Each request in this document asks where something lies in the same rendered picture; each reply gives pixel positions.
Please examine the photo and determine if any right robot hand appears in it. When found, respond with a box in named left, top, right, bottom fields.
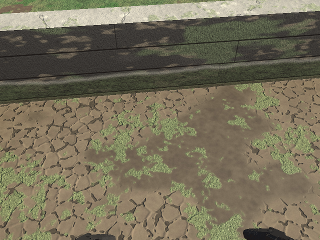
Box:
left=243, top=227, right=297, bottom=240

